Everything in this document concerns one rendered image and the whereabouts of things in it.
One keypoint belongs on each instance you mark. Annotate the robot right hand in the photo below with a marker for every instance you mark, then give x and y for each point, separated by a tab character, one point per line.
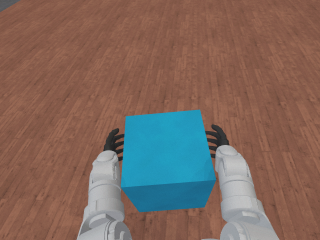
220	141

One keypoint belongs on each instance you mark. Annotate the right robot upper arm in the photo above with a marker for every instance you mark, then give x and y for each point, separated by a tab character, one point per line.
240	230

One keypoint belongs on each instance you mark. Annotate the right robot forearm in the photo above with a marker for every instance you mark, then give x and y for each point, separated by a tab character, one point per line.
239	200

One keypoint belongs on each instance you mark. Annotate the left robot upper arm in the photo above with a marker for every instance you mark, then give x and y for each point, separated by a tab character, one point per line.
111	230

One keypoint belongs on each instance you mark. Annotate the carton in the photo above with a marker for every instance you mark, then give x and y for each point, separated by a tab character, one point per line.
166	162

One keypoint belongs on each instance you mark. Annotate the robot left hand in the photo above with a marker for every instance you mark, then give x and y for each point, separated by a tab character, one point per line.
110	144

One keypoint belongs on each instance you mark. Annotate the left robot forearm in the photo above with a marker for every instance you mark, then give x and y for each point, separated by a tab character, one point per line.
104	193

